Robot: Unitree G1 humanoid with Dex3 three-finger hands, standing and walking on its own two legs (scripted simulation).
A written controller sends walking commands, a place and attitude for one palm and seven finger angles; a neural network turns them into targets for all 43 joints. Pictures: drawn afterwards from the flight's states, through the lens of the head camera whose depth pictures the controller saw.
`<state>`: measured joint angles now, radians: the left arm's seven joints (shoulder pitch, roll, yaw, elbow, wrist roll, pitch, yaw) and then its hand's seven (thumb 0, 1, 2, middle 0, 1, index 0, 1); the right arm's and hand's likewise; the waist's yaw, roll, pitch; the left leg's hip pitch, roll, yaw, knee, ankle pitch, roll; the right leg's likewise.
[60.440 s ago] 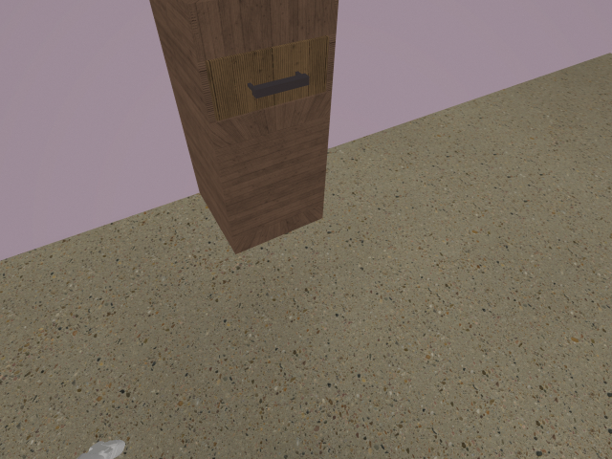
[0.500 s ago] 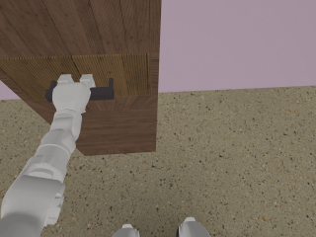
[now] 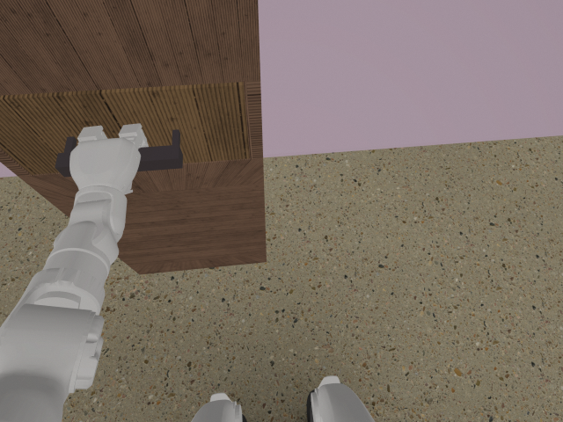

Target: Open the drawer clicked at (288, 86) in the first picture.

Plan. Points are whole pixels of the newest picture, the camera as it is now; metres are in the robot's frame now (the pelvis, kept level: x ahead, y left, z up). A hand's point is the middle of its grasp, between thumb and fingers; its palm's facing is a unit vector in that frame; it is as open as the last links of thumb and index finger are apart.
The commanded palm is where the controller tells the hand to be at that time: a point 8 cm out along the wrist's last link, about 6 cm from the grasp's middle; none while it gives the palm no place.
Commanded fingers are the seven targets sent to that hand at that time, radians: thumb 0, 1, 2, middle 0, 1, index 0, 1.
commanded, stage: pull the drawer open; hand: left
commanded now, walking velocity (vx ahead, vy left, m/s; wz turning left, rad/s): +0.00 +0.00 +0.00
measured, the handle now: (123, 149) +0.52 +0.22 +0.00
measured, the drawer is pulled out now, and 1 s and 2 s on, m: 0.00 0.08 0.12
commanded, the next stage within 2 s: none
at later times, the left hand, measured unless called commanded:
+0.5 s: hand (119, 217) +0.42 +0.22 -0.02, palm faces -0.02 -0.07 -1.00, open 5.8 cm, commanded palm +0.37 +0.22 +0.04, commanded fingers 0.00 0.90 0.90 -0.40 -1.35 -0.40 -1.35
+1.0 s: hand (116, 230) +0.40 +0.22 -0.02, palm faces -0.07 -0.01 -1.00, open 5.9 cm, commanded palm +0.38 +0.21 +0.04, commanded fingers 0.00 0.90 0.90 -0.40 -1.35 -0.40 -1.35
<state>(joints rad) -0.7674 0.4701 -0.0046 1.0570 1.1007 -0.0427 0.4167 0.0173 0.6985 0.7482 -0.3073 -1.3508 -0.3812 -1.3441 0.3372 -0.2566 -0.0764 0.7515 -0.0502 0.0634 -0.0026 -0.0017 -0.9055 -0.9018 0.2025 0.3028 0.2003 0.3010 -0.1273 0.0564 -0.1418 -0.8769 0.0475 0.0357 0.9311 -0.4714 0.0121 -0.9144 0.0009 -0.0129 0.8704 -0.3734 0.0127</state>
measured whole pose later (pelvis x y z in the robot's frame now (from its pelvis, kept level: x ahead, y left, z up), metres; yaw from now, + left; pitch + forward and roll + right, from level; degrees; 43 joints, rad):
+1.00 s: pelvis +0.00 -0.01 +0.01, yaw +1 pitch +18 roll -1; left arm -0.52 0.36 -0.08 0.87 1.11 -0.01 0.44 0.00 0.66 0.78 -0.36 -1.35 -0.41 -1.35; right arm 0.24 -0.22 -0.07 0.73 -0.04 0.05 -0.04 0.00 -0.90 -0.90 0.20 0.30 0.20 0.30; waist -0.04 0.05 -0.13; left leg -0.74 0.03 0.02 0.88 -0.45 0.00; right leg -0.78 -0.01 -0.02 0.85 -0.37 0.01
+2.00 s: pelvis +0.01 +0.01 +0.01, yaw +1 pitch +17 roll -2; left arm -0.27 0.28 -0.17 0.57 1.14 0.09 0.51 0.02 0.67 0.81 -0.33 -1.35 -0.40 -1.35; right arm 0.17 -0.23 -0.07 0.70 -0.03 0.05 -0.02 0.00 -0.90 -0.90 0.20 0.30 0.20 0.30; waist 0.01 0.05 -0.13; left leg -0.67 0.02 0.02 0.86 -0.47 0.02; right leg -0.71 -0.02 -0.02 0.81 -0.39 0.02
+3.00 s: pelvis +0.02 -0.01 +0.01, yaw -1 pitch +13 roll +0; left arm 0.40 0.29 -0.11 0.03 1.11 0.04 0.51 0.07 0.68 0.72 -0.25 -1.34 -0.39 -1.31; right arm 0.08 -0.21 -0.03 0.57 -0.04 0.03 0.04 0.01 -0.91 -0.90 0.20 0.30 0.20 0.30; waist 0.03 0.03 -0.14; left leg -0.59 0.04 0.06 0.86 -0.51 0.00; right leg -0.66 0.01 0.02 0.86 -0.43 0.00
